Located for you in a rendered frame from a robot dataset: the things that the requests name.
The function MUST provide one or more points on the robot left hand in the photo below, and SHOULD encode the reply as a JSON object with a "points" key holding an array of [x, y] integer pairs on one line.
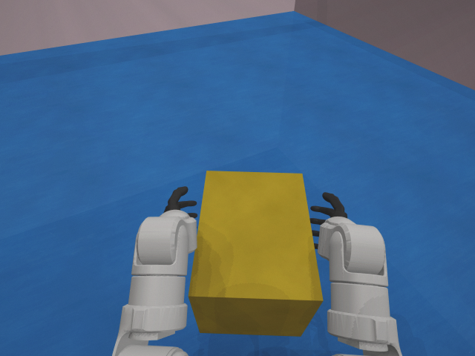
{"points": [[173, 203]]}

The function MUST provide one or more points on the right robot forearm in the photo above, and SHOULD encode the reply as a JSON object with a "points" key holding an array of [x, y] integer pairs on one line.
{"points": [[360, 311]]}

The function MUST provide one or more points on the left robot forearm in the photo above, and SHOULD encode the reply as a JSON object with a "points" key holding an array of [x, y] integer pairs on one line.
{"points": [[156, 307]]}

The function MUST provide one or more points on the robot right hand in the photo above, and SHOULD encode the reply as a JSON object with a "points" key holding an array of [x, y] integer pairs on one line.
{"points": [[338, 211]]}

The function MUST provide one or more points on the carton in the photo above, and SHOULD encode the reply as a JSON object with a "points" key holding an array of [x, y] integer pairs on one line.
{"points": [[255, 269]]}

